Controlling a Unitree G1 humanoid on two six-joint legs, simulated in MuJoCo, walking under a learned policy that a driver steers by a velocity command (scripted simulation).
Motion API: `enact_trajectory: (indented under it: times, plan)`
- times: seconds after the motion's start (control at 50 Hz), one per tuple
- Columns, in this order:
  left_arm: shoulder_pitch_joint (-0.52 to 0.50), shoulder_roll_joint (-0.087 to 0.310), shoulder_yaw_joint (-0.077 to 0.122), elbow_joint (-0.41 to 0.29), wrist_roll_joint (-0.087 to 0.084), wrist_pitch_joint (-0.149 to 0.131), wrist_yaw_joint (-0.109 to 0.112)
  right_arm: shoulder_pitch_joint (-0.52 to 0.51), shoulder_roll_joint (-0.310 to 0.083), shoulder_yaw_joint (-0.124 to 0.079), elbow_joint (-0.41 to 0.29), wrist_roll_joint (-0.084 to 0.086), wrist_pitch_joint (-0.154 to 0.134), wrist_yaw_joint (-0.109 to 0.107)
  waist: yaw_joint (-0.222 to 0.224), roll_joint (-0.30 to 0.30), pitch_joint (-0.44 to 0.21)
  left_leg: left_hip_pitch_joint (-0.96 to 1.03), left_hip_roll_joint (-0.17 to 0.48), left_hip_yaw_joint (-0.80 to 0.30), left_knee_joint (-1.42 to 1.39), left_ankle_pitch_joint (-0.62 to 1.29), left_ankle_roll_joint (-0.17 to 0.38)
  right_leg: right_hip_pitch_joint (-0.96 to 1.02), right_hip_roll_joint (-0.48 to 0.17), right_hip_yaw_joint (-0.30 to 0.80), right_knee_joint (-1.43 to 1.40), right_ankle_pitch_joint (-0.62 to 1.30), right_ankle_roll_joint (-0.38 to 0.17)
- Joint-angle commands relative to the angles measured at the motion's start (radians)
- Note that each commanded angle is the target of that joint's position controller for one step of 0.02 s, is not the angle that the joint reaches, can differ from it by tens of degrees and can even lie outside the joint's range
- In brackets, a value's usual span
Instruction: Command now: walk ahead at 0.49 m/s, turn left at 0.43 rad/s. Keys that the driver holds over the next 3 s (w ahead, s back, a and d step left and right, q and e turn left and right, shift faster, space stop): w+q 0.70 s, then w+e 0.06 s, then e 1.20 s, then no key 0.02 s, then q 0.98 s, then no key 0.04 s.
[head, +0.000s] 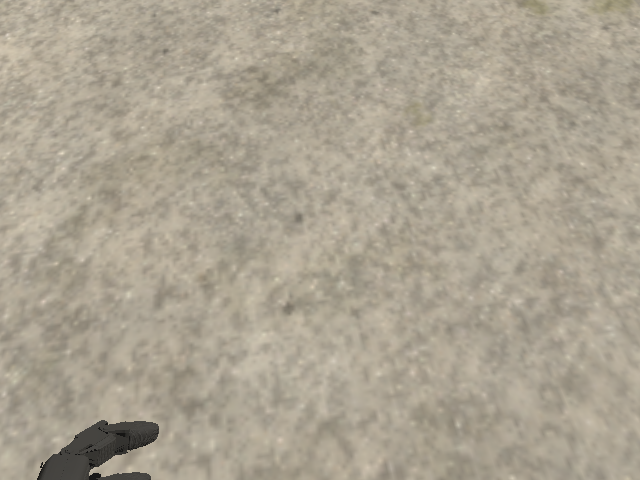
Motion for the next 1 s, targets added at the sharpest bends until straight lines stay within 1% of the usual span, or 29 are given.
enact_trajectory:
  times: [0.02, 0.04, 0.08, 0.14, 0.24, 0.34, 0.38, 0.4, 0.42, 0.44, 0.46, 0.48, 0.5, 0.52, 0.54, 0.56, 0.58, 0.64, 0.7, 0.74, 0.78, 0.84, 0.88, 0.9, 0.92, 0.94, 0.96, 0.98, 1.0]
  plan:
    - [0.238, 0.128, 0.048, 0.024, -0.001, 0.002, 0.004, -0.066, -0.132, -0.027, -0.11, 0.012, -0.02, -0.005, 0.151, -0.12, -0.131, -0.519, 0.096, -0.001, 0.305, 0.105, 0.01, 0.538, -0.333, 0.433, -0.296, -0.137, -0.165]
    - [0.196, 0.102, 0.042, 0.031, 0.004, 0.0, 0.001, -0.086, -0.122, -0.031, -0.115, -0.002, -0.014, -0.005, 0.126, -0.117, -0.083, -0.489, 0.119, -0.001, 0.262, 0.149, 0.007, 0.448, -0.298, 0.34, -0.325, -0.047, -0.156]
    - [0.154, 0.09, 0.044, 0.046, 0.01, -0.012, 0.001, -0.081, -0.079, -0.03, -0.123, 0.001, 0.01, 0.002, 0.087, -0.131, -0.047, -0.418, 0.147, 0.004, 0.22, 0.196, 0.002, 0.344, -0.27, 0.222, -0.387, 0.04, -0.152]
    - [0.148, 0.117, 0.057, 0.074, 0.004, -0.026, 0.007, -0.136, -0.048, -0.024, -0.164, -0.008, 0.033, 0.006, 0.071, -0.091, -0.007, -0.459, 0.16, 0.003, 0.135, 0.268, -0.014, 0.314, -0.282, 0.114, -0.44, 0.138, -0.172]
    - [0.171, 0.169, 0.075, 0.106, 0.001, -0.017, 0.021, -0.275, -0.038, -0.01, -0.214, -0.013, 0.024, 0.04, 0.108, -0.055, 0.024, -0.426, 0.14, 0.062, -0.155, 0.518, -0.013, 0.335, -0.25, -0.072, -0.46, 0.195, -0.146]
    - [0.244, 0.213, 0.092, 0.148, -0.026, 0.011, 0.024, -0.409, -0.062, -0.012, -0.284, -0.014, 0.027, 0.063, 0.142, -0.046, 0.058, -0.438, 0.11, 0.123, -0.294, 0.46, 0.033, 0.482, -0.291, -0.142, -0.403, 0.254, -0.114]
    - [0.243, 0.242, 0.099, 0.152, -0.034, 0.027, 0.027, -0.392, -0.088, -0.025, -0.299, -0.016, 0.031, 0.067, 0.112, -0.071, 0.023, -0.366, 0.058, 0.176, -0.308, 0.356, 0.07, 0.531, -0.296, -0.173, -0.29, 0.531, -0.093]
    - [0.237, 0.255, 0.102, 0.15, -0.039, 0.036, 0.029, -0.328, -0.113, -0.04, -0.291, -0.015, 0.034, 0.065, 0.07, -0.087, -0.027, -0.266, 0.015, 0.209, -0.31, 0.308, 0.093, 0.534, -0.287, -0.191, -0.174, 0.702, -0.08]
    - [0.223, 0.251, 0.098, 0.145, -0.042, 0.046, 0.032, -0.184, -0.155, -0.067, -0.256, -0.01, 0.037, 0.059, -0.015, -0.076, -0.103, -0.069, -0.036, 0.232, -0.361, 0.337, 0.126, 0.482, -0.255, -0.225, 0.022, 0.775, -0.052]
    - [0.24, 0.22, 0.083, 0.133, -0.024, 0.044, 0.037, 0.002, -0.234, -0.107, -0.204, -0.006, 0.047, 0.041, -0.092, -0.021, -0.2, 0.241, -0.013, 0.131, -0.376, 0.36, 0.172, 0.277, -0.216, -0.232, 0.304, 0.589, -0.005]
    - [0.336, 0.069, 0.035, 0.074, 0.022, 0.023, 0.025, -0.008, -0.363, -0.128, -0.207, 0.006, 0.046, 0.029, 0.026, 0.272, -0.268, 0.578, 0.261, -0.425, -0.447, 0.222, 0.356, -0.199, -0.03, -0.185, 0.685, -0.338, 0.072]
    - [0.257, 0.117, 0.032, 0.061, -0.012, -0.017, 0.015, 0.011, -0.301, -0.103, -0.252, -0.006, 0.027, 0.034, -0.031, 0.166, -0.429, 0.643, 0.352, -0.748, -0.631, 0.038, 0.421, -0.316, 0.026, 0.076, 0.821, -0.463, 0.062]
    - [0.143, 0.186, 0.049, 0.03, -0.054, -0.038, 0.008, -0.017, -0.232, -0.084, -0.241, -0.016, 0.01, 0.04, -0.056, 0.093, -0.287, 0.562, 0.329, -0.617, -0.67, 0.099, 0.36, -0.402, -0.023, 0.099, 0.815, -0.365, 0.037]
    - [0.125, 0.174, 0.043, 0.024, -0.047, -0.05, 0.013, -0.066, -0.205, -0.076, -0.242, -0.013, 0.0, 0.039, -0.019, 0.043, -0.198, 0.429, 0.289, -0.498, -0.664, 0.185, 0.326, -0.382, -0.066, 0.094, 0.736, -0.276, 0.021]
    - [0.128, 0.175, 0.047, 0.037, -0.018, -0.051, 0.022, -0.14, -0.166, -0.064, -0.253, -0.013, -0.003, 0.037, 0.027, 0.004, -0.136, 0.286, 0.25, -0.396, -0.663, 0.302, 0.298, -0.315, -0.099, 0.096, 0.648, -0.221, 0.026]
    - [0.149, 0.184, 0.054, 0.043, -0.003, -0.043, 0.024, -0.185, -0.141, -0.054, -0.271, -0.026, -0.004, 0.032, 0.066, 0.026, -0.116, 0.184, 0.221, -0.332, -0.679, 0.406, 0.289, -0.232, -0.121, 0.107, 0.593, -0.181, 0.031]
    - [0.16, 0.183, 0.057, 0.044, 0.002, -0.031, 0.021, -0.204, -0.136, -0.052, -0.282, -0.032, -0.004, 0.028, 0.084, 0.032, -0.105, 0.126, 0.205, -0.306, -0.7, 0.459, 0.289, -0.186, -0.123, 0.106, 0.56, -0.163, 0.04]
    - [0.134, 0.137, 0.046, 0.029, 0.012, -0.006, 0.021, -0.18, -0.162, -0.06, -0.272, -0.023, -0.009, 0.011, 0.091, 0.013, -0.07, 0.02, 0.174, -0.214, -0.727, 0.587, 0.292, -0.16, -0.107, 0.074, 0.419, -0.086, 0.082]
    - [0.02, 0.101, 0.03, -0.004, 0.011, -0.004, 0.016, -0.14, -0.178, -0.065, -0.256, -0.016, -0.003, -0.005, 0.052, 0.032, -0.034, -0.032, 0.113, -0.144, -0.724, 0.538, 0.241, -0.131, -0.067, 0.064, 0.186, 0.13, 0.102]
    - [-0.023, 0.082, 0.018, -0.003, 0.002, -0.01, 0.001, -0.112, -0.158, -0.056, -0.239, -0.018, -0.002, -0.009, 0.021, 0.059, -0.033, -0.037, 0.101, -0.098, -0.728, 0.478, 0.212, -0.069, -0.049, 0.041, 0.053, 0.276, 0.098]
    - [-0.068, 0.089, 0.017, -0.012, -0.006, -0.018, -0.012, -0.067, -0.154, -0.051, -0.211, -0.02, -0.004, -0.007, -0.007, 0.065, -0.009, -0.004, 0.127, -0.102, -0.715, 0.481, 0.201, -0.056, -0.045, 0.038, -0.004, 0.344, 0.078]
    - [-0.08, 0.113, 0.025, -0.021, 0.004, -0.029, -0.028, -0.035, -0.151, -0.046, -0.182, -0.031, 0.007, -0.011, -0.008, 0.071, -0.017, 0.133, 0.167, -0.105, -0.607, 0.673, 0.169, -0.08, -0.026, 0.031, -0.067, 0.28, 0.021]
    - [-0.013, 0.135, 0.035, -0.002, 0.004, -0.03, -0.033, -0.057, -0.16, -0.047, -0.178, -0.037, 0.013, -0.013, 0.031, 0.085, -0.051, 0.182, 0.176, -0.094, -0.515, 0.838, 0.141, -0.017, -0.002, 0.016, -0.077, 0.208, -0.02]
    - [0.073, 0.152, 0.044, 0.025, 0.008, -0.031, -0.032, -0.085, -0.159, -0.045, -0.183, -0.035, 0.015, -0.015, 0.084, 0.078, -0.095, 0.184, 0.144, -0.063, -0.413, 0.963, 0.116, 0.092, 0.022, -0.006, -0.114, 0.247, -0.045]
    - [0.166, 0.195, 0.056, 0.043, 0.015, -0.033, -0.029, -0.085, -0.144, -0.037, -0.195, -0.044, 0.014, -0.018, 0.124, 0.028, -0.183, 0.133, 0.086, -0.019, -0.24, 0.911, 0.073, 0.266, -0.038, 0.05, -0.098, 0.513, -0.084]
    - [0.233, 0.264, 0.063, 0.038, 0.035, -0.029, -0.027, 0.013, -0.095, -0.019, -0.214, -0.057, 0.006, -0.017, 0.097, -0.149, -0.335, -0.135, -0.014, 0.021, 0.093, 0.511, -0.001, 0.609, -0.252, 0.332, -0.032, 0.822, -0.233]
    - [0.255, 0.21, 0.053, 0.052, 0.011, -0.011, -0.029, 0.092, -0.089, -0.01, -0.191, -0.059, 0.004, -0.01, 0.091, -0.289, -0.447, -0.303, -0.089, 0.02, 0.317, -0.127, -0.06, 0.756, -0.381, 0.59, -0.085, 0.886, -0.362]
    - [0.229, 0.19, 0.048, 0.038, -0.018, 0.006, -0.03, 0.043, -0.169, -0.027, -0.202, -0.04, 0.008, -0.003, 0.11, -0.179, -0.408, -0.37, -0.043, -0.039, 0.389, -0.125, -0.064, 0.698, -0.356, 0.604, -0.132, 0.631, -0.338]
    - [0.167, 0.183, 0.048, 0.019, -0.022, 0.021, -0.025, -0.069, -0.176, -0.031, -0.229, -0.025, 0.019, -0.006, 0.119, -0.1, -0.288, -0.423, -0.013, -0.02, 0.403, -0.075, -0.069, 0.583, -0.311, 0.524, -0.157, 0.455, -0.294]
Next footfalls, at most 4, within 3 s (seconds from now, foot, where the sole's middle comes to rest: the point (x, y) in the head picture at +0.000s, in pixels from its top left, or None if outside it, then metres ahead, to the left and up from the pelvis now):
0.44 left None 0.36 0.18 -0.76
0.92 right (263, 362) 0.71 0.12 -0.76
1.36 left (163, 398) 0.65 0.33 -0.76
1.78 right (287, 390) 0.64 0.07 -0.76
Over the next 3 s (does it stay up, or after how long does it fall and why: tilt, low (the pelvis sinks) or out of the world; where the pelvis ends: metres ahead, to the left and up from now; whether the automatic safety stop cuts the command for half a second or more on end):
stays up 0.62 0.24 0.02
